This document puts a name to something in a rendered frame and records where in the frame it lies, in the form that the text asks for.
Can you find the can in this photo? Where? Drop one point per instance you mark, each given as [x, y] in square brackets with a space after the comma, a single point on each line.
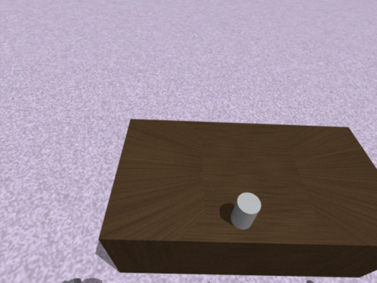
[245, 210]

